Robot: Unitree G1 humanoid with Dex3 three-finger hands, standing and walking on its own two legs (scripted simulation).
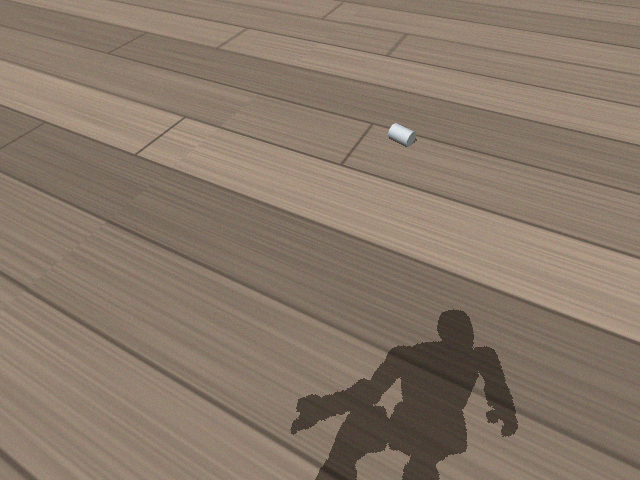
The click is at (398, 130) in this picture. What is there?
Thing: lying can
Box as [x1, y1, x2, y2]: [388, 123, 415, 146]
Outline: 394,123 389,129 388,136 407,146 410,145 415,137 415,132 399,124
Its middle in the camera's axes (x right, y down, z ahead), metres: +0.44 -0.56 +2.06
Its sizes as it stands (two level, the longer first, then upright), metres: 0.121 0.083 0.083
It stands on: the floor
